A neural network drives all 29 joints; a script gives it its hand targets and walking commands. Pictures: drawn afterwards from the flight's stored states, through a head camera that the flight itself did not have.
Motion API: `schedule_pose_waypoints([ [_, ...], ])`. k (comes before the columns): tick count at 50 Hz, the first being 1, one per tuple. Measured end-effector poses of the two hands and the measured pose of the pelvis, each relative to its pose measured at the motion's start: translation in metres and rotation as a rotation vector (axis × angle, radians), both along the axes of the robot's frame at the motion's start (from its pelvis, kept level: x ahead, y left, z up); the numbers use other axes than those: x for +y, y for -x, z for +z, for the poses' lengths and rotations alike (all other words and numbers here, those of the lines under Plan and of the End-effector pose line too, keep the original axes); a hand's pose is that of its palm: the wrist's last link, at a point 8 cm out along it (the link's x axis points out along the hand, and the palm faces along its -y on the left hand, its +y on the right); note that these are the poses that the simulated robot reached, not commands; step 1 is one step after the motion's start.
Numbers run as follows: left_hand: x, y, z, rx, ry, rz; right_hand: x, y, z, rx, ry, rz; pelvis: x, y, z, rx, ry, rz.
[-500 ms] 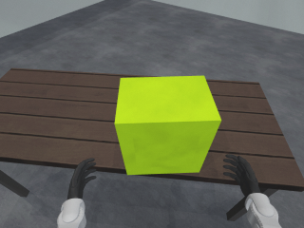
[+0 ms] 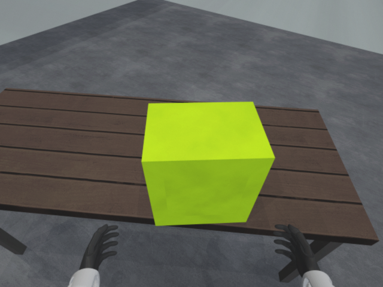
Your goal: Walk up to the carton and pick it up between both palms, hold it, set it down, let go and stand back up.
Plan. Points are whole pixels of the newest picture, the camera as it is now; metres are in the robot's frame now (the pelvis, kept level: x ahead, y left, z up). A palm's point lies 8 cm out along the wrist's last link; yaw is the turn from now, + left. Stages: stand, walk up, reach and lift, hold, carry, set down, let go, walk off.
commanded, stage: set down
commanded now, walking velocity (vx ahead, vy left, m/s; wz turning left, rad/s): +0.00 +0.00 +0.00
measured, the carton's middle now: (201, 167) +0.40 +0.00 +0.00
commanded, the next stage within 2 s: let go in 0.58 s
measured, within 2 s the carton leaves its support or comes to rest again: neither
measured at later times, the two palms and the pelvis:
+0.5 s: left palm (91, 279) +0.16 +0.23 -0.08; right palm (305, 283) +0.16 -0.22 -0.07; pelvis +0.00 +0.01 +0.00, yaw +0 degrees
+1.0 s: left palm (93, 279) +0.16 +0.23 -0.08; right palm (311, 286) +0.15 -0.23 -0.07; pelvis -0.01 +0.00 +0.00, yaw +0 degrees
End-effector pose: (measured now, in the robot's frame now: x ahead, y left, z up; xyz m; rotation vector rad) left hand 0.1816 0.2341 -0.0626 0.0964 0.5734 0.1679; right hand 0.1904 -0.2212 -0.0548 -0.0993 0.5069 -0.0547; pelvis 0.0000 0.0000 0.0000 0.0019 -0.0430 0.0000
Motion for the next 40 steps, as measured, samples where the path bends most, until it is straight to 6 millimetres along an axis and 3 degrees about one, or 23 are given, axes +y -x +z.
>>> schedule_pose_waypoints([
  [9,0.006,0.013,-0.001,0.085,-0.018,-0.017,0.011,0.006,-0.005,0.045,0.02,-0.001,0.007,-0.002,0.002,-0.018,0.004,-0.002],
  [24,-0.002,0.025,-0.014,0.206,-0.023,-0.049,0.005,0.031,-0.013,0.161,0.072,-0.017,0.009,0.003,0.003,-0.032,0.006,-0.009],
  [40,0.002,0.029,-0.013,0.262,-0.042,-0.06,0.003,0.035,-0.018,0.172,0.082,-0.017,0.007,0.005,0.002,-0.03,0.004,-0.006],
])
